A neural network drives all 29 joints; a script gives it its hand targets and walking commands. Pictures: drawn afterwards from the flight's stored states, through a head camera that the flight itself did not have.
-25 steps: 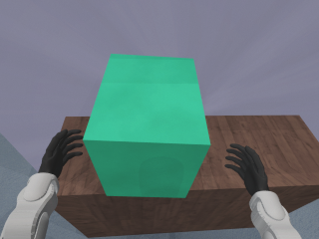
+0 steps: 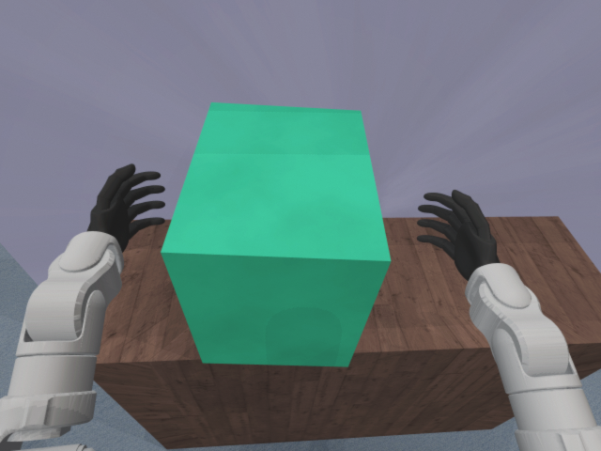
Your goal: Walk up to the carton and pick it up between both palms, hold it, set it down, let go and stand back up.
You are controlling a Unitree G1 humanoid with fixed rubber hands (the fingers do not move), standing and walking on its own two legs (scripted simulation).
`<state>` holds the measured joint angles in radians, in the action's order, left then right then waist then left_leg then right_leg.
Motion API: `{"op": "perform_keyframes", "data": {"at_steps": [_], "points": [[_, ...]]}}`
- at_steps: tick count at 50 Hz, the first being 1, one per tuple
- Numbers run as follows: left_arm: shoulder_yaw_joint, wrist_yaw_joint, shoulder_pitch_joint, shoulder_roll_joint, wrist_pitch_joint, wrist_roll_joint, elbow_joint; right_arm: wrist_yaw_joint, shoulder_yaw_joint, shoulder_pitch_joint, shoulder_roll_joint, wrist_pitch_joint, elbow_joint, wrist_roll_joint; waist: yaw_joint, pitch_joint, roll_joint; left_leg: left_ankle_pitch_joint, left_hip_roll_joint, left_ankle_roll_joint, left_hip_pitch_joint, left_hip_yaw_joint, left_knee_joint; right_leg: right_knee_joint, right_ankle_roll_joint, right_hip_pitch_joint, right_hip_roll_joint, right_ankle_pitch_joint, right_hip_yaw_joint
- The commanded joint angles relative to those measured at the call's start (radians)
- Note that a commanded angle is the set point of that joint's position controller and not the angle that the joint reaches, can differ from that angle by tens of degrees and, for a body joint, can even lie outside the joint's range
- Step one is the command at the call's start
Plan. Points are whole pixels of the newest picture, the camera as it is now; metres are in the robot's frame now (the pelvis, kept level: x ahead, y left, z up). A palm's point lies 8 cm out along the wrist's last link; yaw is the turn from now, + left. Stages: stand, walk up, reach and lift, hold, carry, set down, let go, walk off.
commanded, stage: reach and lift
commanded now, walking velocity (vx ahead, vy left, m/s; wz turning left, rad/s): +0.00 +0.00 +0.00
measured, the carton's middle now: (281, 237) +0.44 +0.03 +0.02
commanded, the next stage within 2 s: none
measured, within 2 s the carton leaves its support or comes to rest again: neither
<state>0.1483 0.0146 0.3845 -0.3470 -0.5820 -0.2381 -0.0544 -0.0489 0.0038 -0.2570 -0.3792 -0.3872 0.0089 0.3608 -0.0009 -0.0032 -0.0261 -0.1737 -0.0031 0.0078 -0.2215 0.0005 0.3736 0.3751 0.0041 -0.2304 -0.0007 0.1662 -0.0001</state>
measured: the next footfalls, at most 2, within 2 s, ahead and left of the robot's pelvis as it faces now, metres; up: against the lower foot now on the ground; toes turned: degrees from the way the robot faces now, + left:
none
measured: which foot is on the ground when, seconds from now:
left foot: down 0.00-1.00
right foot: down 0.00-1.00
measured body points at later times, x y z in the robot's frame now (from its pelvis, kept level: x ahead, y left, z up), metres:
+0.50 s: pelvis +0.01 +0.00 +0.00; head +0.03 +0.01 +0.45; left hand +0.41 +0.24 +0.19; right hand +0.41 -0.21 +0.18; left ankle +0.01 +0.12 -0.75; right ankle +0.02 -0.12 -0.75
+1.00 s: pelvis +0.01 +0.00 +0.00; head +0.03 +0.01 +0.45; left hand +0.43 +0.24 +0.17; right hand +0.44 -0.20 +0.17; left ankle +0.01 +0.12 -0.75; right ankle +0.02 -0.12 -0.75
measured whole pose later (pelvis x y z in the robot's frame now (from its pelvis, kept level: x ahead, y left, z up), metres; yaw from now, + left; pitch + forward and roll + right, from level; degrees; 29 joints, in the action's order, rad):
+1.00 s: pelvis +0.01 +0.00 +0.00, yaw +0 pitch +2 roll +0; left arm 0.17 0.01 0.79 -0.38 -0.56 -0.24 -0.53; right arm -0.06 -0.02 -0.76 -0.39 -0.37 0.57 0.43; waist 0.00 -0.01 -0.02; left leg -0.19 0.00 0.01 -0.22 0.00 0.37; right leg 0.37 0.00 -0.23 0.00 0.18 0.00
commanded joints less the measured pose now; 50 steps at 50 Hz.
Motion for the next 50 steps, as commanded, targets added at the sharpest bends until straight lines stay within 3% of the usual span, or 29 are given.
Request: {"op": "perform_keyframes", "data": {"at_steps": [1, 3, 4, 6, 9, 13, 14, 16, 18, 19, 20, 21, 23, 24, 26, 27, 28, 30, 32, 33, 37, 38, 39, 42, 43, 44, 45, 47, 50], "points": [[0.132, -0.006, 0.369, -0.192, -0.028, -0.012, 0.107, -0.009, 0.092, -0.39, -0.199, 0.006, 0.028, 0.073, -0.006, -0.391, 0.048, 0.244, -0.006, 0.013, 0.178, 0.013, -0.068, -0.043, -0.016, 0.207, -0.027, -0.246, -0.046], [0.153, -0.011, 0.393, -0.203, -0.044, 0.011, 0.095, -0.013, 0.08, -0.41, -0.205, 0.0, 0.036, 0.082, -0.021, -0.38, 0.057, 0.25, -0.001, 0.002, 0.182, 0.014, -0.068, -0.053, -0.017, 0.209, -0.032, -0.251, -0.046], [0.163, -0.015, 0.44, -0.228, -0.052, 0.01, 0.065, -0.019, 0.104, -0.496, -0.225, -0.001, 0.043, 0.07, -0.024, -0.4, 0.016, 0.231, -0.001, -0.006, 0.175, 0.016, -0.067, -0.052, -0.021, 0.209, -0.029, -0.237, -0.056], [0.154, -0.007, 0.502, -0.231, -0.072, 0.016, 0.049, -0.022, 0.09, -0.53, -0.245, -0.015, 0.084, 0.099, -0.023, -0.374, 0.059, 0.232, 0.003, 0.01, 0.163, 0.014, -0.053, -0.053, -0.018, 0.191, -0.026, -0.233, -0.058], [0.142, -0.005, 0.51, -0.227, -0.075, -0.002, 0.099, -0.021, 0.1, -0.556, -0.238, -0.005, 0.03, 0.091, 0.002, -0.472, 0.049, 0.281, -0.003, 0.008, 0.182, 0.007, -0.035, -0.032, -0.015, 0.222, -0.023, -0.318, -0.043], [0.155, 0.002, 0.565, -0.228, -0.08, 0.011, 0.088, -0.024, 0.087, -0.646, -0.256, -0.007, 0.05, 0.12, -0.025, -0.494, 0.035, 0.379, -0.005, 0.016, 0.18, 0.009, -0.03, -0.021, -0.022, 0.257, -0.037, -0.438, -0.041], [0.128, 0.004, 0.583, -0.205, -0.086, 0.011, 0.065, -0.02, 0.076, -0.632, -0.249, -0.018, 0.125, 0.13, -0.007, -0.477, 0.085, 0.377, -0.002, 0.026, 0.201, 0.003, -0.018, -0.022, -0.015, 0.218, -0.033, -0.429, -0.035], [0.153, -0.007, 0.604, -0.241, -0.083, -0.004, -0.054, -0.018, 0.055, -0.698, -0.242, -0.028, 0.166, 0.118, -0.021, -0.464, 0.004, 0.304, 0.001, 0.002, 0.17, 0.011, -0.032, -0.038, -0.026, 0.21, -0.021, -0.385, -0.044], [0.135, 0.003, 0.606, -0.246, -0.088, -0.003, 0.006, -0.018, 0.071, -0.699, -0.276, -0.029, 0.149, 0.135, -0.019, -0.505, 0.034, 0.332, -0.002, 0.018, 0.183, 0.008, -0.028, -0.026, -0.016, 0.223, -0.031, -0.373, -0.043], [0.124, 0.009, 0.62, -0.238, -0.087, 0.016, 0.004, -0.016, 0.078, -0.696, -0.266, -0.026, 0.239, 0.133, 0.008, -0.473, 0.069, 0.303, -0.009, 0.022, 0.202, -0.005, -0.03, -0.037, -0.016, 0.19, -0.027, -0.364, -0.032], [0.143, 0.003, 0.636, -0.248, -0.098, 0.008, -0.037, -0.021, 0.058, -0.73, -0.27, -0.036, 0.226, 0.132, -0.02, -0.458, 0.06, 0.325, 0.003, 0.018, 0.168, 0.013, -0.036, -0.037, -0.021, 0.218, -0.021, -0.388, -0.043], [0.148, 0.0, 0.718, -0.264, -0.091, 0.018, -0.119, -0.022, 0.072, -0.772, -0.263, -0.046, 0.318, 0.124, 0.001, -0.435, 0.046, 0.239, -0.005, 0.015, 0.159, -0.001, -0.041, -0.045, -0.016, 0.181, -0.023, -0.296, -0.045], [0.114, 0.001, 0.742, -0.253, -0.094, 0.009, -0.202, -0.007, 0.061, -0.853, -0.253, -0.048, 0.349, 0.11, -0.004, -0.441, 0.031, 0.225, -0.014, 0.007, 0.151, -0.003, -0.048, -0.057, -0.01, 0.153, -0.019, -0.271, -0.044], [0.077, -0.001, 0.766, -0.248, -0.07, -0.021, -0.188, 0.004, 0.051, -0.872, -0.26, -0.046, 0.326, 0.117, 0.004, -0.446, 0.029, 0.181, -0.015, 0.006, 0.13, -0.001, -0.051, -0.048, -0.008, 0.147, -0.016, -0.21, -0.041], [0.073, 0.009, 0.799, -0.279, -0.058, -0.039, -0.106, -0.005, 0.067, -0.912, -0.269, -0.023, 0.247, 0.121, 0.001, -0.569, 0.023, 0.262, -0.011, 0.007, 0.179, -0.002, -0.033, -0.046, -0.009, 0.171, -0.026, -0.316, -0.037], [0.07, 0.015, 0.797, -0.272, -0.053, -0.026, -0.026, -0.009, 0.069, -0.888, -0.267, -0.007, 0.228, 0.124, 0.012, -0.619, 0.082, 0.334, -0.002, 0.022, 0.209, 0.002, -0.003, -0.029, -0.015, 0.169, -0.033, -0.389, -0.026], [0.089, 0.018, 0.792, -0.298, -0.055, -0.041, -0.083, -0.009, 0.048, -0.921, -0.277, -0.01, 0.209, 0.134, -0.018, -0.647, 0.046, 0.363, 0.0, 0.021, 0.186, 0.008, 0.002, -0.013, -0.022, 0.172, -0.035, -0.434, -0.022], [0.083, 0.013, 0.883, -0.305, -0.048, -0.054, -0.195, -0.003, 0.044, -0.966, -0.273, -0.022, 0.352, 0.121, 0.008, -0.566, 0.02, 0.295, -0.004, 0.021, 0.144, 0.001, -0.005, -0.027, -0.025, 0.148, -0.028, -0.349, -0.022], [0.056, 0.014, 0.853, -0.273, -0.041, -0.04, -0.185, -0.01, 0.049, -0.941, -0.255, -0.022, 0.394, 0.122, 0.021, -0.563, 0.057, 0.319, -0.008, 0.027, 0.178, -0.004, -0.008, -0.039, -0.02, 0.127, -0.033, -0.386, -0.013], [0.065, 0.009, 0.822, -0.271, -0.045, -0.02, -0.212, -0.009, 0.04, -0.927, -0.251, -0.019, 0.41, 0.143, -0.01, -0.54, 0.079, 0.327, 0.003, 0.025, 0.18, 0.002, -0.011, -0.049, -0.017, 0.142, -0.03, -0.369, -0.025], [0.031, -0.007, 0.814, -0.234, -0.021, -0.006, -0.369, 0.005, 0.022, -0.931, -0.237, -0.011, 0.532, 0.123, 0.008, -0.491, 0.067, 0.289, -0.019, 0.027, 0.189, -0.012, -0.015, -0.053, -0.003, 0.101, -0.036, -0.3, -0.006], [0.036, -0.01, 0.805, -0.218, -0.011, 0.011, -0.409, 0.002, 0.001, -0.957, -0.217, -0.005, 0.533, 0.093, -0.01, -0.473, 0.021, 0.282, -0.022, 0.015, 0.163, -0.01, -0.027, -0.054, -0.009, 0.129, -0.035, -0.308, -0.007], [0.007, -0.017, 0.781, -0.217, 0.004, -0.009, -0.358, -0.003, 0.008, -0.966, -0.229, 0.01, 0.493, 0.102, 0.017, -0.524, 0.022, 0.333, -0.014, 0.014, 0.195, -0.016, -0.014, -0.045, -0.012, 0.124, -0.033, -0.396, -0.002], [-0.011, -0.002, 0.855, -0.224, 0.031, -0.01, -0.222, -0.006, 0.027, -0.961, -0.236, 0.046, 0.489, 0.104, 0.027, -0.596, 0.123, 0.458, -0.007, 0.053, 0.28, -0.015, 0.02, -0.043, -0.016, 0.084, -0.05, -0.427, 0.02], [0.011, -0.009, 0.825, -0.23, 0.034, -0.003, -0.329, -0.006, 0.053, -0.923, -0.224, 0.05, 0.505, 0.088, 0.033, -0.572, 0.087, 0.405, -0.008, 0.043, 0.241, -0.017, 0.022, -0.05, -0.015, 0.091, -0.044, -0.401, 0.008], [-0.013, -0.008, 0.834, -0.203, 0.049, 0.004, -0.291, -0.011, 0.045, -0.941, -0.206, 0.07, 0.528, 0.083, 0.038, -0.578, 0.093, 0.469, -0.015, 0.047, 0.267, -0.022, 0.03, -0.048, -0.013, 0.089, -0.055, -0.442, 0.027], [0.025, -0.011, 0.832, -0.231, 0.069, 0.012, -0.408, -0.011, 0.023, -0.945, -0.183, 0.064, 0.558, 0.074, -0.002, -0.507, 0.055, 0.397, 0.0, 0.033, 0.207, -0.003, 0.016, -0.06, -0.024, 0.081, -0.044, -0.392, 0.009], [0.011, -0.007, 0.841, -0.207, 0.095, 0.025, -0.408, -0.009, 0.013, -0.953, -0.178, 0.065, 0.586, 0.063, 0.01, -0.491, 0.068, 0.335, -0.005, 0.034, 0.195, -0.006, -0.003, -0.065, -0.023, 0.082, -0.045, -0.31, 0.022], [0.014, -0.01, 0.732, -0.174, 0.133, 0.038, -0.398, -0.012, -0.005, -0.873, -0.13, 0.099, 0.562, 0.044, -0.035, -0.523, 0.056, 0.347, -0.007, 0.018, 0.218, -0.002, -0.006, -0.069, -0.026, 0.085, -0.041, -0.332, -0.002]]}}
